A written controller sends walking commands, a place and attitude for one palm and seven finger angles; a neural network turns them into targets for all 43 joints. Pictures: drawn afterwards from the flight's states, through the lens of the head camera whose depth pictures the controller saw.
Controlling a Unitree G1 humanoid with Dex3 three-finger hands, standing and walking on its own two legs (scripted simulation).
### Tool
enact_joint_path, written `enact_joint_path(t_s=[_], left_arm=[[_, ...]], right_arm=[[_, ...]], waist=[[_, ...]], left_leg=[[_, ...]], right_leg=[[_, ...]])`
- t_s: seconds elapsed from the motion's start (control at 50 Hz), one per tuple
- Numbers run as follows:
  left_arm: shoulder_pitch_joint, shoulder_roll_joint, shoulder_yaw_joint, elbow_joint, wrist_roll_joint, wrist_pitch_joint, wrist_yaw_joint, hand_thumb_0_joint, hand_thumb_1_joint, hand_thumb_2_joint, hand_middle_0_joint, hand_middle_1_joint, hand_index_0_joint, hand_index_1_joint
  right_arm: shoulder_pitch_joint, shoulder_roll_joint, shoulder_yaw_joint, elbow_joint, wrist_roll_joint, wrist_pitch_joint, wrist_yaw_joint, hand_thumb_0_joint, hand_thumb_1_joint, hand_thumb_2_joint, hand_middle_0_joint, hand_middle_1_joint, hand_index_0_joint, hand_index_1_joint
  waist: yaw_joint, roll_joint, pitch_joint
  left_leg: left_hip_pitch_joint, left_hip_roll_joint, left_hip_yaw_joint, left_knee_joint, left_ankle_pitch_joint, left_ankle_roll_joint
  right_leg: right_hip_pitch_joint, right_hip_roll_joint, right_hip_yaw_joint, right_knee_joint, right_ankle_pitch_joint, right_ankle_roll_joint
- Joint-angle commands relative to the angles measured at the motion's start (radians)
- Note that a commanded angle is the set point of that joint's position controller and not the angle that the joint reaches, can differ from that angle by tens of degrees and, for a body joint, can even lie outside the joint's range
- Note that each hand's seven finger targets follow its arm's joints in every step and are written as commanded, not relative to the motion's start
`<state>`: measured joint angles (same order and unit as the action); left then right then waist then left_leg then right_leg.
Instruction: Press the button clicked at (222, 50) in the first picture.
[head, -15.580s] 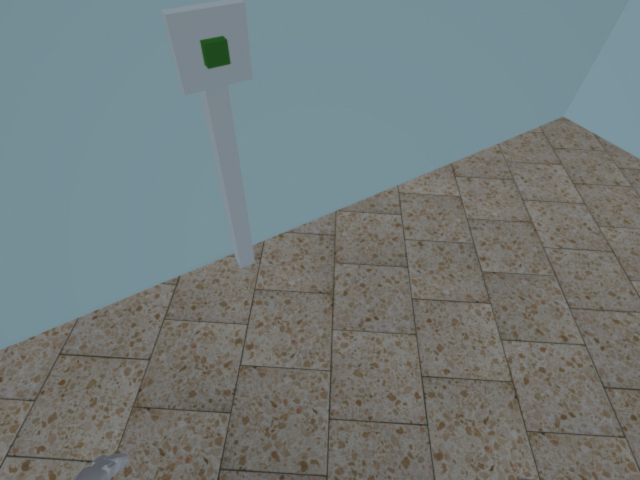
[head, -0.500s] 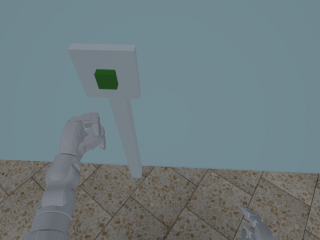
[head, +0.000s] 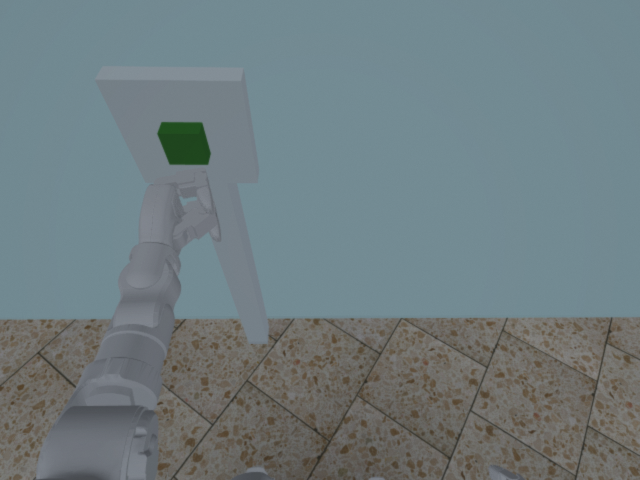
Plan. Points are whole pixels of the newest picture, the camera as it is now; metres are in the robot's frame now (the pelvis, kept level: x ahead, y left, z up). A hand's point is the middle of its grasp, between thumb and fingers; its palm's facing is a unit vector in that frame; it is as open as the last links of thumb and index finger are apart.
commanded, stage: aim a knuckle at the button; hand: left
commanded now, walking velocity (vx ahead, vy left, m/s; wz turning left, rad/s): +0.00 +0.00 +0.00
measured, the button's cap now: (186, 142) +0.53 +0.18 +0.11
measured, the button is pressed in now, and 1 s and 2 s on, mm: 0 0 13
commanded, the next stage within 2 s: press the button with the knuckle in 0.66 s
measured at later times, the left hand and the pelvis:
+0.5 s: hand (205, 219) +0.42 +0.15 +0.08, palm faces +0.00 -1.00 -0.01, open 3.1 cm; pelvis +0.00 +0.00 +0.00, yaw +0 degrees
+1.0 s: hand (214, 205) +0.45 +0.14 +0.08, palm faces +0.02 -1.00 -0.01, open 3.1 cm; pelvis +0.00 +0.01 +0.00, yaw -1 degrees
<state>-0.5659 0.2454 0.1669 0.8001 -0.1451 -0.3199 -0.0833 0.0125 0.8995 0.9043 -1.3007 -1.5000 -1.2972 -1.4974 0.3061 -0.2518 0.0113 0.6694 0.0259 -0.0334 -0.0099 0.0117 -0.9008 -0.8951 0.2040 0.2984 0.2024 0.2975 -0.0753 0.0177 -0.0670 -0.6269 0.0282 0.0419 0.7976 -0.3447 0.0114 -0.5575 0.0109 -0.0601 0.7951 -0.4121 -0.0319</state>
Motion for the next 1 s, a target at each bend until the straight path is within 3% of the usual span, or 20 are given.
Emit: enact_joint_path(t_s=[0.0,0.06,0.1,0.24,0.28,0.3,0.32,0.36,0.46,0.52,0.62,0.64,0.74,0.82,0.86,0.9,0.98], left_arm=[[-0.408,0.168,0.071,-0.149,-0.010,-0.091,0.003,0.000,0.900,0.900,-1.300,-1.500,-1.300,-1.500],[-0.368,0.221,0.128,-0.147,-0.012,-0.106,0.009,0.000,0.900,0.900,-1.300,-1.500,-1.300,-1.500],[-0.361,0.225,0.128,-0.155,-0.003,-0.114,0.011,0.000,0.900,0.900,-1.300,-1.500,-1.300,-1.500],[-0.350,0.233,0.123,-0.170,-0.011,-0.111,-0.019,0.000,0.900,0.900,-1.300,-1.500,-1.300,-1.500],[-0.401,0.186,0.077,-0.187,-0.019,-0.114,-0.035,0.000,0.900,0.900,-1.300,-1.500,-1.300,-1.500],[-0.417,0.194,0.081,-0.207,-0.020,-0.122,-0.036,0.000,0.900,0.900,-1.300,-1.500,-1.300,-1.500],[-0.413,0.152,0.046,-0.206,-0.024,-0.125,-0.043,0.000,0.900,0.900,-1.300,-1.500,-1.300,-1.500],[-0.398,0.171,0.070,-0.211,-0.034,-0.129,-0.042,0.000,0.900,0.900,-1.300,-1.500,-1.300,-1.500],[-0.429,0.128,0.024,-0.158,-0.025,-0.111,-0.033,0.000,0.900,0.900,-1.300,-1.500,-1.300,-1.500],[-0.450,0.179,0.066,-0.109,-0.015,-0.105,-0.013,0.000,0.900,0.900,-1.300,-1.500,-1.300,-1.500],[-0.468,0.174,0.074,-0.159,0.000,-0.140,0.014,0.000,0.900,0.900,-1.300,-1.500,-1.300,-1.500],[-0.478,0.154,0.049,-0.177,0.002,-0.144,0.015,0.000,0.900,0.900,-1.300,-1.500,-1.300,-1.500],[-0.400,0.119,0.032,-0.146,0.002,-0.117,0.014,0.000,0.900,0.900,-1.300,-1.500,-1.300,-1.500],[-0.427,0.155,0.060,-0.119,0.002,-0.086,0.021,0.000,0.900,0.900,-1.300,-1.500,-1.300,-1.500],[-0.499,0.168,0.067,-0.109,0.002,-0.084,0.026,0.000,0.900,0.900,-1.300,-1.500,-1.300,-1.500],[-0.559,0.182,0.069,-0.117,0.011,-0.103,0.032,0.000,0.900,0.900,-1.300,-1.500,-1.300,-1.500],[-0.601,0.185,0.072,-0.114,0.023,-0.148,0.033,0.000,0.900,0.900,-1.300,-1.500,-1.300,-1.500]], right_arm=[[0.057,-0.146,-0.057,-0.110,-0.006,-0.020,-0.004,0.000,-0.900,-0.900,0.200,0.300,0.200,0.300],[0.062,-0.146,-0.058,-0.125,-0.008,-0.011,-0.001,0.000,-0.900,-0.900,0.200,0.300,0.200,0.300],[0.066,-0.144,-0.056,-0.134,-0.010,-0.004,0.001,0.000,-0.900,-0.900,0.200,0.300,0.200,0.300],[0.065,-0.141,-0.055,-0.147,0.001,0.012,-0.003,0.000,-0.900,-0.900,0.200,0.300,0.200,0.300],[0.060,-0.134,-0.054,-0.145,0.005,0.010,-0.006,0.000,-0.900,-0.900,0.200,0.300,0.200,0.300],[0.062,-0.134,-0.056,-0.142,0.005,0.009,-0.008,0.000,-0.900,-0.900,0.200,0.300,0.200,0.300],[0.056,-0.130,-0.056,-0.141,0.008,0.006,-0.008,0.000,-0.900,-0.900,0.200,0.300,0.200,0.300],[0.063,-0.138,-0.059,-0.134,0.005,0.000,-0.009,0.000,-0.900,-0.900,0.200,0.300,0.200,0.300],[0.056,-0.138,-0.056,-0.121,0.007,-0.002,-0.007,0.000,-0.900,-0.900,0.200,0.300,0.200,0.300],[0.054,-0.145,-0.052,-0.122,0.005,0.001,-0.009,0.000,-0.900,-0.900,0.200,0.300,0.200,0.300],[0.053,-0.142,-0.055,-0.136,-0.003,-0.002,-0.002,0.000,-0.900,-0.900,0.200,0.300,0.200,0.300],[0.052,-0.139,-0.053,-0.135,-0.003,-0.002,0.000,0.000,-0.900,-0.900,0.200,0.300,0.200,0.300],[0.060,-0.143,-0.057,-0.142,-0.003,0.005,0.011,0.000,-0.900,-0.900,0.200,0.300,0.200,0.300],[0.069,-0.148,-0.057,-0.140,-0.001,0.017,0.005,0.000,-0.900,-0.900,0.200,0.300,0.200,0.300],[0.073,-0.147,-0.054,-0.132,-0.002,0.019,0.001,0.000,-0.900,-0.900,0.200,0.300,0.200,0.300],[0.078,-0.145,-0.052,-0.126,-0.004,0.018,-0.003,0.000,-0.900,-0.900,0.200,0.300,0.200,0.300],[0.094,-0.142,-0.055,-0.106,-0.012,0.010,0.000,0.000,-0.900,-0.900,0.200,0.300,0.200,0.300]], waist=[[0.001,-0.013,-0.382],[0.023,-0.040,-0.413],[0.023,-0.030,-0.401],[0.009,-0.034,-0.335],[-0.009,0.001,-0.327],[-0.010,0.005,-0.338],[-0.016,0.026,-0.337],[-0.005,0.001,-0.364],[-0.023,0.002,-0.311],[-0.019,-0.033,-0.291],[-0.002,0.030,-0.403],[-0.008,0.048,-0.413],[-0.006,0.006,-0.387],[-0.013,-0.048,-0.330],[-0.028,-0.050,-0.308],[-0.033,-0.019,-0.311],[-0.030,0.060,-0.414]], left_leg=[[0.263,-0.025,-0.051,-0.058,0.231,0.015],[0.228,-0.028,-0.032,-0.058,0.243,0.019],[0.215,-0.030,-0.027,-0.055,0.253,0.021],[0.185,-0.031,-0.011,-0.062,0.206,0.027],[0.205,-0.030,-0.013,-0.064,0.181,0.027],[0.220,-0.029,-0.018,-0.059,0.189,0.027],[0.244,-0.028,-0.020,-0.059,0.190,0.026],[0.253,-0.026,-0.028,-0.060,0.197,0.026],[0.253,-0.024,-0.041,-0.062,0.169,0.023],[0.214,-0.026,-0.043,-0.065,0.139,0.025],[0.296,-0.021,-0.056,-0.048,0.229,0.016],[0.313,-0.019,-0.058,-0.044,0.244,0.014],[0.295,-0.016,-0.055,-0.042,0.275,0.012],[0.236,-0.019,-0.047,-0.050,0.241,0.019],[0.219,-0.021,-0.045,-0.053,0.196,0.021],[0.224,-0.022,-0.049,-0.052,0.193,0.021],[0.300,-0.018,-0.062,-0.029,0.251,0.012]], right_leg=[[0.050,0.020,0.040,-0.095,0.334,0.014],[0.111,0.020,0.054,-0.092,0.385,0.020],[0.117,0.021,0.055,-0.085,0.404,0.019],[0.118,0.021,0.071,-0.115,0.397,0.025],[0.084,0.023,0.068,-0.123,0.358,0.025],[0.080,0.024,0.067,-0.120,0.352,0.022],[0.058,0.026,0.064,-0.124,0.347,0.021],[0.067,0.027,0.059,-0.120,0.343,0.021],[0.001,0.027,0.045,-0.117,0.294,0.021],[0.008,0.023,0.050,-0.120,0.264,0.022],[0.006,0.026,0.039,-0.080,0.312,0.012],[-0.001,0.028,0.036,-0.075,0.321,0.012],[0.003,0.033,0.026,-0.074,0.353,0.012],[0.016,0.032,0.033,-0.091,0.351,0.018],[0.004,0.030,0.037,-0.101,0.315,0.021],[0.002,0.029,0.043,-0.099,0.304,0.017],[-0.026,0.032,0.039,-0.069,0.318,0.011]])
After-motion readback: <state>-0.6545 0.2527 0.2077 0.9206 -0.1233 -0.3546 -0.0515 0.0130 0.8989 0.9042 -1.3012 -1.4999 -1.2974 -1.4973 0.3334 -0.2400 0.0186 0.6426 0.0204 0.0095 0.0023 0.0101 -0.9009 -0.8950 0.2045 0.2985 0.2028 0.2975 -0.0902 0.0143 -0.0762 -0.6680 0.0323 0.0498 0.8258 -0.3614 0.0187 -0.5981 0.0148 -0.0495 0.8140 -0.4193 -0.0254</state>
